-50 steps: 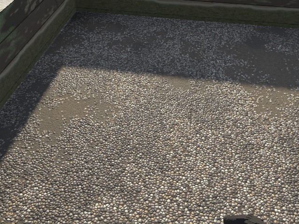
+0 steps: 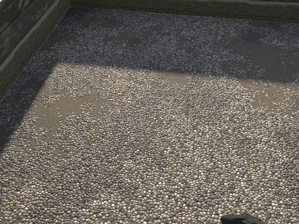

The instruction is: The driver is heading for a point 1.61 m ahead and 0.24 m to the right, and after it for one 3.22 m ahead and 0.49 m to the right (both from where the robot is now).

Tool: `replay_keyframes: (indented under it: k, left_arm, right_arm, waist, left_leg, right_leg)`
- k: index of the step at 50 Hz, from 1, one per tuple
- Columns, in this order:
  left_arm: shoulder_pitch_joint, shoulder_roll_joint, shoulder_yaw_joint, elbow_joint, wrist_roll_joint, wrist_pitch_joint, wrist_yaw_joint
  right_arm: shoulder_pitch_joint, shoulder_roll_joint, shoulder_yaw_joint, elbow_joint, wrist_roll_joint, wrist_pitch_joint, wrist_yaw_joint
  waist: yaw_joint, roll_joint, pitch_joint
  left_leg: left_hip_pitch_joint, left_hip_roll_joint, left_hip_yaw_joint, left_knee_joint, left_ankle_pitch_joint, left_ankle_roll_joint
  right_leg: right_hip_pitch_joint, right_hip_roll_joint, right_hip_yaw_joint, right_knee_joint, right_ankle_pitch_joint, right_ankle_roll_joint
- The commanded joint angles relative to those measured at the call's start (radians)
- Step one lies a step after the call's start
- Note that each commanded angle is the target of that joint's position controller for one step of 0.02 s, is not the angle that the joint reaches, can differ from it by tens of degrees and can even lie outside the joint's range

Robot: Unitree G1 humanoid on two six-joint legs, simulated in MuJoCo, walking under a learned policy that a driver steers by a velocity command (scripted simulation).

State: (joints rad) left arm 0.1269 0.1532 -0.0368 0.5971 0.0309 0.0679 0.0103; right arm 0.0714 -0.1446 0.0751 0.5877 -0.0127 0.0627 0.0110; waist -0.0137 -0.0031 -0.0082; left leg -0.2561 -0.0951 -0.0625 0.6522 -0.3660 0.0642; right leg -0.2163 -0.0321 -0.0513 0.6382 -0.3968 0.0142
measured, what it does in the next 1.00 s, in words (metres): stands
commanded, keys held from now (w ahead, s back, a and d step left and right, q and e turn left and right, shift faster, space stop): w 0.38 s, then no key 0.62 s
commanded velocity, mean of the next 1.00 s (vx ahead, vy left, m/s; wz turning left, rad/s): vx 0.30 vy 0.00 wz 0.00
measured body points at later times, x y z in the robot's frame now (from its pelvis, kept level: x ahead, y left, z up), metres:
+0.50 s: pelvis +0.00 +0.00 +0.00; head -0.01 +0.01 +0.45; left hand +0.19 +0.20 -0.09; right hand +0.21 -0.19 -0.07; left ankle -0.01 +0.08 -0.72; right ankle -0.03 -0.12 -0.72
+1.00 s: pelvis +0.01 +0.00 +0.03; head +0.01 +0.00 +0.48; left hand +0.15 +0.22 -0.09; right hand +0.15 -0.21 -0.09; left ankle -0.01 +0.08 -0.72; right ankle -0.03 -0.13 -0.72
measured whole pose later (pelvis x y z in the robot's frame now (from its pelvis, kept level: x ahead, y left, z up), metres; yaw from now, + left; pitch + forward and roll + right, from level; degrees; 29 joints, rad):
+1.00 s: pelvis +0.01 +0.00 +0.03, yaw -1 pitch +0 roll +0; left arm 0.21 0.19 -0.04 0.69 0.04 0.08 0.02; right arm 0.18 -0.17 0.06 0.71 -0.02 0.05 0.02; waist 0.00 -0.02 -0.01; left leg -0.10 -0.09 -0.05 0.29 -0.19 0.07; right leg -0.09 -0.03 -0.03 0.32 -0.23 0.01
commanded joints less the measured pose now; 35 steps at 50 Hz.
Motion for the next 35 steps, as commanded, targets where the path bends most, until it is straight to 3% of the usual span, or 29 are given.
replay_keyframes:
  k: [1, 2, 3, 4, 5, 6, 7, 8, 9, 10, 11, 12, 13, 14, 15, 16, 17, 18, 19, 20, 21, 22, 23, 28, 35]
  left_arm:
    - [-0.111, 0.059, 0.012, -0.105, -0.004, -0.012, 0.001]
    - [-0.102, 0.069, 0.018, -0.1, 0.0, -0.01, 0.001]
    - [-0.097, 0.068, 0.019, -0.101, 0.0, -0.008, 0.001]
    - [-0.044, 0.063, 0.02, -0.082, 0.003, -0.019, 0.003]
    - [-0.054, 0.056, 0.015, -0.084, 0.001, -0.022, 0.002]
    - [-0.112, 0.061, 0.014, -0.104, -0.004, -0.013, 0.002]
    - [-0.105, 0.068, 0.018, -0.1, 0.0, -0.009, 0.001]
    - [-0.049, 0.066, 0.021, -0.081, 0.002, -0.019, 0.003]
    - [-0.057, 0.055, 0.015, -0.084, 0.001, -0.021, 0.003]
    - [-0.109, 0.058, 0.012, -0.103, -0.004, -0.012, 0.001]
    - [-0.102, 0.068, 0.018, -0.098, 0.0, -0.01, 0.001]
    - [-0.047, 0.066, 0.021, -0.079, 0.002, -0.02, 0.003]
    - [-0.104, 0.058, 0.013, -0.103, -0.003, -0.011, 0.002]
    - [-0.049, 0.063, 0.018, -0.077, 0.003, -0.022, 0.004]
    - [-0.106, 0.061, 0.014, -0.102, -0.004, -0.012, 0.002]
    - [-0.103, 0.066, 0.017, -0.099, 0.001, -0.009, 0.002]
    - [-0.046, 0.062, 0.019, -0.078, 0.002, -0.02, 0.004]
    - [-0.055, 0.058, 0.015, -0.082, 0.001, -0.022, 0.003]
    - [-0.11, 0.057, 0.011, -0.101, -0.004, -0.012, 0.002]
    - [-0.094, 0.067, 0.016, -0.094, 0.002, -0.009, 0.001]
    - [-0.027, 0.065, 0.018, -0.069, 0.003, -0.019, 0.002]
    - [-0.085, 0.057, 0.009, -0.095, 0.0, -0.009, 0.0]
    - [-0.077, 0.058, 0.009, -0.086, 0.005, -0.007, 0.0]
    - [-0.054, 0.056, 0.005, -0.058, 0.007, -0.003, -0.002]
    - [-0.001, 0.083, 0.02, 0.0, -0.004, -0.006, -0.004]
  right_arm:
    - [-0.145, -0.06, -0.016, -0.118, -0.005, -0.016, 0.006]
    - [-0.11, -0.053, -0.016, -0.108, -0.013, -0.02, 0.009]
    - [-0.099, -0.056, -0.016, -0.103, -0.013, -0.022, 0.01]
    - [-0.059, -0.068, -0.021, -0.08, 0.005, -0.02, -0.007]
    - [-0.097, -0.071, -0.021, -0.09, 0.009, -0.016, -0.01]
    - [-0.144, -0.059, -0.016, -0.119, -0.005, -0.018, 0.005]
    - [-0.11, -0.053, -0.016, -0.109, -0.012, -0.02, 0.009]
    - [-0.06, -0.066, -0.02, -0.082, 0.005, -0.018, -0.007]
    - [-0.094, -0.07, -0.02, -0.091, 0.008, -0.014, -0.009]
    - [-0.14, -0.058, -0.015, -0.119, -0.006, -0.018, 0.006]
    - [-0.105, -0.052, -0.016, -0.109, -0.013, -0.022, 0.009]
    - [-0.056, -0.066, -0.02, -0.082, 0.004, -0.019, -0.007]
    - [-0.129, -0.06, -0.015, -0.114, -0.007, -0.02, 0.006]
    - [-0.063, -0.063, -0.02, -0.086, 0.004, -0.019, -0.008]
    - [-0.131, -0.058, -0.015, -0.115, -0.007, -0.021, 0.006]
    - [-0.1, -0.052, -0.015, -0.108, -0.012, -0.022, 0.008]
    - [-0.056, -0.064, -0.019, -0.082, 0.004, -0.021, -0.007]
    - [-0.089, -0.069, -0.02, -0.091, 0.009, -0.016, -0.01]
    - [-0.137, -0.057, -0.014, -0.12, -0.006, -0.018, 0.005]
    - [-0.093, -0.049, -0.014, -0.107, -0.014, -0.022, 0.008]
    - [-0.033, -0.06, -0.016, -0.073, 0.005, -0.02, -0.007]
    - [-0.106, -0.054, -0.011, -0.105, -0.008, -0.022, 0.007]
    - [-0.074, -0.042, -0.009, -0.094, -0.015, -0.025, 0.009]
    - [-0.052, -0.037, -0.003, -0.06, -0.014, -0.031, 0.013]
    - [0.002, -0.064, -0.022, 0.0, -0.001, -0.04, 0.015]
  waist:
    - [-0.007, 0.016, -0.01]
    - [-0.016, -0.002, -0.066]
    - [-0.014, -0.001, -0.077]
    - [0.01, 0.018, -0.15]
    - [0.018, 0.031, -0.087]
    - [-0.006, 0.013, -0.014]
    - [-0.016, -0.001, -0.063]
    - [0.009, 0.015, -0.133]
    - [0.017, 0.032, -0.072]
    - [-0.007, 0.015, -0.013]
    - [-0.017, -0.003, -0.066]
    - [0.008, 0.013, -0.135]
    - [-0.005, 0.014, -0.023]
    - [0.006, 0.015, -0.137]
    - [-0.005, 0.01, -0.021]
    - [-0.017, -0.001, -0.067]
    - [0.009, 0.017, -0.142]
    - [0.017, 0.03, -0.076]
    - [-0.008, 0.016, -0.01]
    - [-0.017, -0.001, -0.068]
    - [0.008, 0.015, -0.134]
    - [-0.004, 0.018, -0.008]
    - [-0.016, 0.007, -0.064]
    - [-0.005, 0.017, -0.046]
    - [0.003, 0.014, -0.063]
  left_leg:
    - [-0.074, 0.096, -0.072, -0.107, 0.387, 0.013]
    - [-0.05, 0.095, -0.068, -0.099, 0.403, 0.012]
    - [-0.049, 0.094, -0.064, -0.096, 0.412, 0.011]
    - [-0.029, 0.095, -0.112, -0.137, 0.258, 0.013]
    - [-0.049, 0.099, -0.122, -0.149, 0.235, 0.016]
    - [-0.07, 0.098, -0.073, -0.108, 0.389, 0.014]
    - [-0.054, 0.097, -0.067, -0.1, 0.403, 0.013]
    - [-0.036, 0.097, -0.113, -0.14, 0.253, 0.014]
    - [-0.061, 0.099, -0.12, -0.152, 0.229, 0.015]
    - [-0.073, 0.097, -0.07, -0.107, 0.384, 0.014]
    - [-0.051, 0.096, -0.066, -0.099, 0.401, 0.013]
    - [-0.035, 0.097, -0.111, -0.139, 0.252, 0.014]
    - [-0.071, 0.096, -0.065, -0.104, 0.394, 0.013]
    - [-0.031, 0.096, -0.113, -0.139, 0.245, 0.015]
    - [-0.067, 0.099, -0.066, -0.104, 0.396, 0.014]
    - [-0.055, 0.096, -0.063, -0.099, 0.403, 0.012]
    - [-0.031, 0.097, -0.11, -0.136, 0.255, 0.015]
    - [-0.056, 0.101, -0.118, -0.151, 0.232, 0.016]
    - [-0.076, 0.099, -0.068, -0.107, 0.385, 0.014]
    - [-0.05, 0.1, -0.069, -0.104, 0.394, 0.015]
    - [-0.034, 0.105, -0.12, -0.155, 0.235, 0.017]
    - [-0.071, 0.103, -0.078, -0.125, 0.373, 0.017]
    - [-0.039, 0.109, -0.087, -0.137, 0.374, 0.016]
    - [-0.001, 0.142, -0.125, -0.247, 0.393, 0.009]
    - [0.085, 0.165, -0.13, -0.342, 0.463, 0.017]
  right_leg:
    - [0.035, -0.034, 0.047, -0.058, 0.293, -0.012]
    - [0.063, -0.035, 0.052, -0.046, 0.314, -0.015]
    - [0.07, -0.033, 0.049, -0.04, 0.321, -0.013]
    - [0.12, -0.014, 0.029, -0.049, 0.128, -0.012]
    - [0.088, -0.012, 0.028, -0.062, 0.109, -0.012]
    - [0.036, -0.031, 0.048, -0.058, 0.288, -0.011]
    - [0.062, -0.034, 0.051, -0.045, 0.309, -0.014]
    - [0.114, -0.012, 0.031, -0.048, 0.125, -0.013]
    - [0.083, -0.011, 0.03, -0.06, 0.112, -0.012]
    - [0.036, -0.033, 0.05, -0.057, 0.296, -0.012]
    - [0.064, -0.035, 0.054, -0.045, 0.316, -0.015]
    - [0.115, -0.013, 0.033, -0.048, 0.131, -0.014]
    - [0.043, -0.031, 0.049, -0.052, 0.308, -0.01]
    - [0.113, -0.015, 0.035, -0.054, 0.125, -0.015]
    - [0.041, -0.03, 0.05, -0.052, 0.305, -0.012]
    - [0.064, -0.033, 0.053, -0.043, 0.314, -0.013]
    - [0.116, -0.013, 0.033, -0.048, 0.13, -0.013]
    - [0.084, -0.009, 0.032, -0.059, 0.111, -0.011]
    - [0.034, -0.031, 0.051, -0.056, 0.294, -0.011]
    - [0.063, -0.034, 0.059, -0.049, 0.303, -0.016]
    - [0.116, -0.015, 0.042, -0.066, 0.1, -0.015]
    - [0.038, -0.034, 0.062, -0.076, 0.268, -0.013]
    - [0.061, -0.041, 0.07, -0.084, 0.267, -0.016]
    - [0.095, -0.053, 0.097, -0.196, 0.232, -0.005]
    - [0.168, -0.067, 0.117, -0.293, 0.305, -0.012]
